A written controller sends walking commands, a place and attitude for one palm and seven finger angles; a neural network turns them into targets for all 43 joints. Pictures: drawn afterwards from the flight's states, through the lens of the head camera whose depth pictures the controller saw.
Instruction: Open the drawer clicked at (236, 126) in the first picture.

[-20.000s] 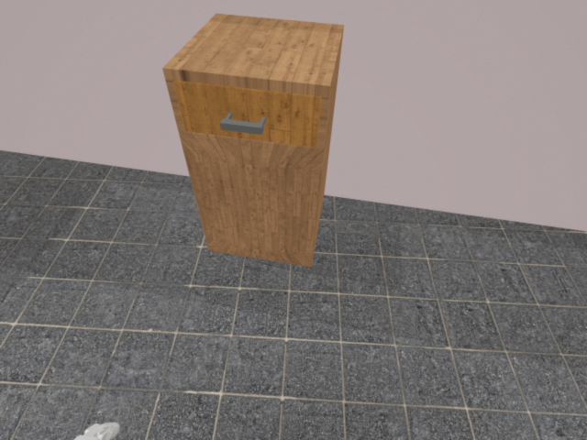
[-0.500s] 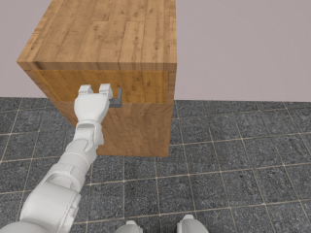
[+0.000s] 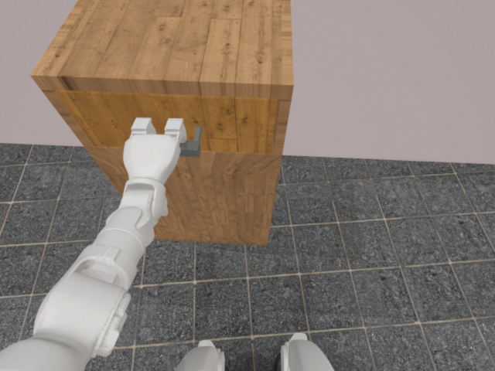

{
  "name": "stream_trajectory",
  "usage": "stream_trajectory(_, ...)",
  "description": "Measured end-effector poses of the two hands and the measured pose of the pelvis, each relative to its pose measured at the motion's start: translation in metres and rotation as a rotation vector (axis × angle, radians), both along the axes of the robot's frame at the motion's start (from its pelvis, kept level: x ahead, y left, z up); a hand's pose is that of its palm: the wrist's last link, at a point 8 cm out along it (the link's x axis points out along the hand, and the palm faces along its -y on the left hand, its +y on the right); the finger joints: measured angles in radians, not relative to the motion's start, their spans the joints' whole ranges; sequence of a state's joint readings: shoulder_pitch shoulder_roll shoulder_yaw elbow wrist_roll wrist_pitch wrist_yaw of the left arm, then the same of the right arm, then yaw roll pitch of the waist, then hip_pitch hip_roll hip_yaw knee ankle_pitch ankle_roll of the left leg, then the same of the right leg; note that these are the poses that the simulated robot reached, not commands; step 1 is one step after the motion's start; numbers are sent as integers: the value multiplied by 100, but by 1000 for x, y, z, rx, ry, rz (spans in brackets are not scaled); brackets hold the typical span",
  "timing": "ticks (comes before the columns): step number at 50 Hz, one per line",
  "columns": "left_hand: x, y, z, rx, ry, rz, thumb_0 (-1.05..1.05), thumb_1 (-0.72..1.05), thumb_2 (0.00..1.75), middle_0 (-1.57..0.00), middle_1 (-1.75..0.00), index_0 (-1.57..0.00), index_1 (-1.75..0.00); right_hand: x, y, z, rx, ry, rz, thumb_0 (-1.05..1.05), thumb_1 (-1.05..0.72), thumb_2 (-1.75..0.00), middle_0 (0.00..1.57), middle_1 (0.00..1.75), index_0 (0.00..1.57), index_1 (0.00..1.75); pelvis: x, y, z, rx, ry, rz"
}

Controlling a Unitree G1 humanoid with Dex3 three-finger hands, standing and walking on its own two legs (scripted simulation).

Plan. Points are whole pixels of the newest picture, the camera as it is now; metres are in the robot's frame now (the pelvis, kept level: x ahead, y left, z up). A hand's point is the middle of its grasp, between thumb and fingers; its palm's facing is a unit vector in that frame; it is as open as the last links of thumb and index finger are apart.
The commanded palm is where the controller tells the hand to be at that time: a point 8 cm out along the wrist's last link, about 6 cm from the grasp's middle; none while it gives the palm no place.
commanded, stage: lower the fingers behind the handle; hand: left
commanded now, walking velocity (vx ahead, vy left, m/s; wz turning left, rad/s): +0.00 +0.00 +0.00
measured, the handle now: (171, 139) +0.54 +0.15 -0.01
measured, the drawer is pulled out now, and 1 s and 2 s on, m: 0.00 0.00 0.00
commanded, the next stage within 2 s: lift the fingers back up to retry in 0.36 s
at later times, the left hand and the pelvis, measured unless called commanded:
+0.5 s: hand (161, 166) +0.46 +0.16 +0.00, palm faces +0.02 +0.00 -1.00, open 13.7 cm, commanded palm +0.44 +0.15 +0.03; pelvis -0.01 +0.00 -0.01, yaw +0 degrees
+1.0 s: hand (170, 148) +0.47 +0.14 +0.05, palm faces +0.07 -0.03 -1.00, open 13.8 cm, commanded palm +0.43 +0.15 +0.10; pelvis +0.02 +0.00 +0.03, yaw -1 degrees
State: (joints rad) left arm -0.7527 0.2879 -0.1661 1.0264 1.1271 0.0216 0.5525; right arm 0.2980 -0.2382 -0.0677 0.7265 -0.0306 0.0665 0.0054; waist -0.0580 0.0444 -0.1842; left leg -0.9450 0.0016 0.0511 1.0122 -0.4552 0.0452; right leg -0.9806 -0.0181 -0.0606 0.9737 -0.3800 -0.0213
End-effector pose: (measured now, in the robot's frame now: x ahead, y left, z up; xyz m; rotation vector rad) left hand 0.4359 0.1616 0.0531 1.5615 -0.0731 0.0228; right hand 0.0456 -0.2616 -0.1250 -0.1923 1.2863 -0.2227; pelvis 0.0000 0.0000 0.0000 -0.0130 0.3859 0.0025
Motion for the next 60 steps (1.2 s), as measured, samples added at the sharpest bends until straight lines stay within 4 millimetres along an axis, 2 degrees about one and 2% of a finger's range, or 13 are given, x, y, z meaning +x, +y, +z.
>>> stream_trajectory(10,6,-5,7,20,72,45,0,-49,30,-30,-124,-28,-132,-9,11,2,6,-34,-21,1,-91,-89,20,30,20,30,-9,3,2,3,-16,-7)
stream_trajectory(22,6,0,6,2,54,0,0,-49,30,-29,-129,-30,-129,-29,4,0,-24,-6,-17,1,-91,-90,20,30,20,30,-14,4,-5,1,-3,-3)
stream_trajectory(28,7,-2,4,12,35,9,0,-49,30,-31,-129,-30,-131,-29,3,-3,-19,5,-12,1,-91,-90,20,30,20,30,-14,4,-7,0,3,2)
stream_trajectory(34,8,-5,9,9,90,34,0,-49,30,-30,-125,-30,-128,-23,6,3,-1,-11,-37,1,-91,-90,20,30,20,30,-9,3,3,0,-20,-4)
stream_trajectory(39,7,-15,16,-27,131,-20,0,-49,30,-30,-122,-31,-124,-15,9,13,6,-26,-51,1,-91,-89,20,30,20,30,1,1,16,4,-46,-11)
stream_trajectory(45,8,-30,33,-63,56,-91,0,-49,30,-31,-121,-32,-121,1,6,21,16,-27,-50,1,-91,-90,20,30,20,30,15,-2,26,8,-69,-20)
stream_trajectory(51,12,-20,48,-16,-5,-4,0,-49,30,-32,-121,-32,-120,25,2,25,40,-32,-44,1,-91,-90,20,30,20,30,27,-5,34,12,-85,-26)
stream_trajectory(55,11,-11,57,-9,34,68,0,-49,30,-32,-120,-32,-120,47,-1,31,51,-56,-45,1,-91,-90,20,30,20,30,36,-8,42,12,-110,-26)
stream_trajectory(60,5,-13,61,-41,116,60,0,-49,30,-32,-120,-32,-120,79,-6,45,34,-110,-17,1,-91,-90,20,30,20,30,45,-12,50,14,-145,-15)
